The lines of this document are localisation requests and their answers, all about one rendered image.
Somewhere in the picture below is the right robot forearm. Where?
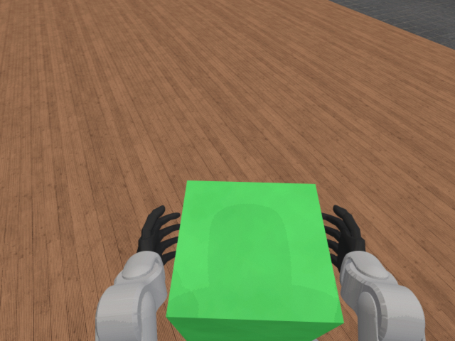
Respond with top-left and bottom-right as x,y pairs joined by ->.
340,251 -> 426,341

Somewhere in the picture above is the robot left hand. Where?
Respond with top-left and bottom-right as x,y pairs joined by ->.
137,205 -> 181,265

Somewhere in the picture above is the carton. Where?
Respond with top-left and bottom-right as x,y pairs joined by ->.
166,180 -> 344,341

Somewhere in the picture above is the left robot forearm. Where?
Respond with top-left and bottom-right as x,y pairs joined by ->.
95,251 -> 167,341

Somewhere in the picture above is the robot right hand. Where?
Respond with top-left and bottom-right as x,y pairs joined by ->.
321,205 -> 366,273

